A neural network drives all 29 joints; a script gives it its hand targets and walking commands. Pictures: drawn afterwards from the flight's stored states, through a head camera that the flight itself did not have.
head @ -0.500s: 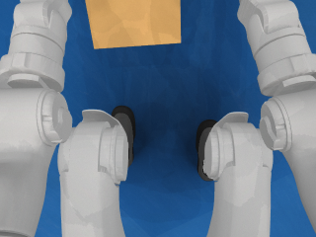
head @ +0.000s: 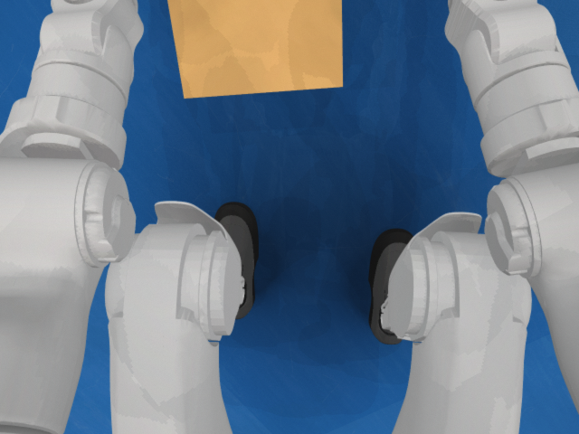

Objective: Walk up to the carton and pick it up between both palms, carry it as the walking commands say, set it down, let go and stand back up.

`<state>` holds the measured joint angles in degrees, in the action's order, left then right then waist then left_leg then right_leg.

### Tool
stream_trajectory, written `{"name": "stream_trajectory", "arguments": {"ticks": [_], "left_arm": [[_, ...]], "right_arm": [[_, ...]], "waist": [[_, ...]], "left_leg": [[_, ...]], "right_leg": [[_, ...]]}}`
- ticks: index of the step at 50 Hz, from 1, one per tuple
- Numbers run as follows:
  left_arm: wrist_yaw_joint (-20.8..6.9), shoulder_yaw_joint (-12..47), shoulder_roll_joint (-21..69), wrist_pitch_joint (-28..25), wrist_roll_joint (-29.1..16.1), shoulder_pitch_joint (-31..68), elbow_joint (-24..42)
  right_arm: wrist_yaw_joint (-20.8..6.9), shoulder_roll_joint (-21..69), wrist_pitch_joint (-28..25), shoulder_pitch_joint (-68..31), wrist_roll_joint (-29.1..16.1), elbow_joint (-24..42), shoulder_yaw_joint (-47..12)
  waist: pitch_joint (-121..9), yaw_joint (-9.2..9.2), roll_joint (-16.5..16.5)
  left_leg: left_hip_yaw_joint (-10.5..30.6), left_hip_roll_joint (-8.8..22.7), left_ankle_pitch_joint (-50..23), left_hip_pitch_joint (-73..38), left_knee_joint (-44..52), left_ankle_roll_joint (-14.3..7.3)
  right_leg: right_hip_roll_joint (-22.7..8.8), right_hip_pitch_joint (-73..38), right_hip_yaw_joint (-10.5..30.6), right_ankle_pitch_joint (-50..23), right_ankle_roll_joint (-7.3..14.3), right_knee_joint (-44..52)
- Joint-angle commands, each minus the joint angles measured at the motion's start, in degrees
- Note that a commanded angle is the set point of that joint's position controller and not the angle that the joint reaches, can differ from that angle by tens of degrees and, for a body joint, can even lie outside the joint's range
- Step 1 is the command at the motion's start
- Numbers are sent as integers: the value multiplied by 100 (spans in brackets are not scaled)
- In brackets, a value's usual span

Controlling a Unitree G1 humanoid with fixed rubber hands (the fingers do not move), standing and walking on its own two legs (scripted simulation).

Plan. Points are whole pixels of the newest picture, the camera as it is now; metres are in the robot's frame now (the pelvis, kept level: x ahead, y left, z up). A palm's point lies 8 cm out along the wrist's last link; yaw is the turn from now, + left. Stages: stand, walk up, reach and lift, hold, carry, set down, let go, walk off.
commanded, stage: reach and lift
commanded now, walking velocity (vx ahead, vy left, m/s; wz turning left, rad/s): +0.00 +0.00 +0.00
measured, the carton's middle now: out of the picture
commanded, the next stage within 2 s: none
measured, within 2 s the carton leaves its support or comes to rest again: leaves its support in 1.30 s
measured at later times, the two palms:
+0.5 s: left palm out of the picture +0.53 +0.22 -0.20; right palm out of the picture +0.55 -0.05 -0.21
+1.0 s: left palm out of the picture +0.53 +0.22 -0.20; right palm out of the picture +0.55 -0.05 -0.21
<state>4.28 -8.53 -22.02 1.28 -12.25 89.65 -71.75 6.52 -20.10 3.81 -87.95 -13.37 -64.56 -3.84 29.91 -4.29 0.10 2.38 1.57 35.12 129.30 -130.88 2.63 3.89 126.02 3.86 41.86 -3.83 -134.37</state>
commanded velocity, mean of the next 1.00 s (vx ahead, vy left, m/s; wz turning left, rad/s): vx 0.00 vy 0.00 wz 0.00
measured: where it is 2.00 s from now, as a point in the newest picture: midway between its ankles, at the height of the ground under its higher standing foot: (313, 289)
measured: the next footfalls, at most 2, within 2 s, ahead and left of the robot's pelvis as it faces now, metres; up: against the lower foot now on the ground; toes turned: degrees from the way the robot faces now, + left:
none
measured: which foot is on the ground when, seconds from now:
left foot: down 0.00-1.00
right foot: down 0.00-1.00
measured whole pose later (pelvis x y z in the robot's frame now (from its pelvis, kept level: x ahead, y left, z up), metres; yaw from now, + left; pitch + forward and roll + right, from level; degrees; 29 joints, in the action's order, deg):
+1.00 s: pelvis +0.00 +0.00 -0.01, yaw +1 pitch +33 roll +1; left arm 4.4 -8.7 -20.4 5.2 -12.8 89.2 -70.3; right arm 4.0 -12.6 8.3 -91.8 -4.3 -67.8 3.8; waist 29.9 -4.6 0.7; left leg 1.8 0.9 36.1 128.8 -132.4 2.5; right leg 4.6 125.2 5.1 43.4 -4.8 -136.2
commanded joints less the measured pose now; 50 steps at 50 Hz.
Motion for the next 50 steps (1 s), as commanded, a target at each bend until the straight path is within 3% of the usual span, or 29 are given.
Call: {"name": "stream_trajectory", "arguments": {"ticks": [1, 5, 7, 10, 13, 16, 17, 19, 23, 25, 27, 29, 30, 42, 43, 46, 50], "left_arm": [[-43, -9, -211, -220, -2, 1547, 742], [-164, 125, 129, -175, 66, 1761, 686], [-243, 176, 398, -151, 134, 1885, 693], [-401, 299, 1029, -109, 146, 2085, 751], [-565, 254, 1609, -77, 245, 2114, 772], [-614, 161, 1722, -32, 319, 2097, 833], [-725, 292, 2276, 2, 338, 2238, 919], [-953, 603, 3285, 86, 272, 2494, 1007], [-1218, 719, 4133, 231, 268, 2616, 1117], [-1339, 842, 4566, 322, 274, 2654, 1129], [-1429, 891, 4875, 361, 228, 2659, 1185], [-1490, 964, 5035, 391, 184, 2656, 1268], [-1501, 968, 5064, 388, 159, 2668, 1299], [-1586, 1208, 5432, 405, -158, 2817, 1432], [-1584, 1194, 5377, 403, -137, 2824, 1400], [-1577, 1249, 5394, 411, -179, 2856, 1408], [-1549, 1315, 5526, 419, -237, 2974, 1449]], "right_arm": [[-14, 88, -242, -1994, 23, 982, 31], [-120, 367, -128, -2077, 201, 702, 124], [-196, 493, -102, -2171, 276, 720, 150], [-289, 952, -115, -2268, 465, 773, 250], [-387, 1512, -159, -2332, 662, 940, 297], [-344, 1485, -161, -2120, 1007, 807, 590], [-443, 1963, -164, -2215, 1064, 867, 526], [-692, 3043, -139, -2490, 955, 906, 370], [-1010, 3960, -58, -2510, 1009, 1010, 263], [-1154, 4410, -15, -2635, 934, 1069, 149], [-1254, 4571, 24, -2534, 938, 1097, 218], [-1319, 4822, 63, -2518, 902, 1067, 163], [-1339, 4897, 61, -2549, 882, 1144, 147], [-1307, 5156, 75, -2437, 730, 1080, -18], [-1314, 5213, 85, -2485, 698, 1066, -64], [-1264, 5260, 73, -2572, 650, 1103, -93], [-1239, 5368, 74, -2744, 565, 1240, -216]], "waist": [[-7177, -248, -623], [-6622, -116, -501], [-6417, -144, -375], [-6449, -15, -183], [-6480, 46, -258], [-6441, 331, -361], [-6437, 429, -348], [-6469, 384, -336], [-6226, 392, -579], [-6081, 340, -583], [-5991, 460, -496], [-6019, 399, -528], [-5943, 335, -549], [-5973, 428, -521], [-6031, 353, -541], [-6063, 383, -525], [-6249, 294, -518]], "left_leg": [[-338, -430, -3727, -4017, 836, -193], [-352, -414, -3212, -3611, 978, -162], [-344, -419, -3113, -3646, 1014, -124], [-385, -475, -3197, -3598, 1011, -60], [-418, -558, -3350, -3565, 958, -47], [-400, -617, -3498, -3585, 895, -19], [-378, -653, -3536, -3642, 912, -8], [-330, -702, -3680, -3783, 903, -42], [-332, -780, -3643, -3706, 842, -116], [-363, -802, -3476, -3536, 835, -148], [-363, -820, -3486, -3586, 802, -140], [-400, -831, -3450, -3440, 765, -167], [-400, -820, -3460, -3360, 750, -171], [-391, -837, -3525, -3185, 652, -178], [-417, -827, -3555, -3186, 638, -192], [-439, -831, -3502, -3140, 663, -198], [-468, -833, -3605, -3218, 657, -196]], "right_leg": [[189, -2746, -592, -3328, -50, 1237], [212, -2590, -574, -2967, 17, 1351], [223, -2462, -579, -2807, 45, 1377], [265, -2647, -596, -3007, 68, 1385], [286, -2819, -638, -3255, 52, 1362], [296, -2951, -709, -3469, 35, 1323], [339, -2829, -746, -3473, 56, 1307], [400, -2712, -784, -3493, 107, 1266], [423, -2593, -859, -3422, 159, 1219], [467, -2512, -872, -3298, 200, 1197], [481, -2341, -899, -3223, 240, 1154], [503, -2374, -897, -3271, 261, 1152], [493, -2368, -845, -3306, 273, 1127], [496, -2444, -777, -3484, 349, 1060], [490, -2539, -762, -3555, 337, 1072], [499, -2642, -764, -3582, 343, 1070], [494, -2862, -699, -3706, 358, 1074]]}}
